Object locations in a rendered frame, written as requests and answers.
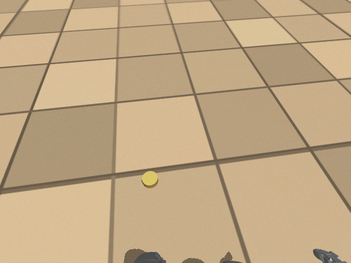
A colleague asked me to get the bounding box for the tin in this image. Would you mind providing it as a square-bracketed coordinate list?
[142, 171, 158, 188]

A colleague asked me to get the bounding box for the right robot hand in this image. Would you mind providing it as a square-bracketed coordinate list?
[313, 249, 347, 263]

